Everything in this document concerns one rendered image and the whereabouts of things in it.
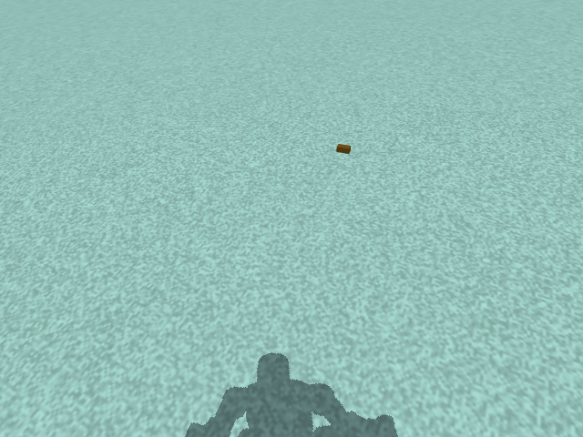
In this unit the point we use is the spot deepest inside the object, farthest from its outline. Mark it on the small box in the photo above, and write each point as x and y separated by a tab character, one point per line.
343	149

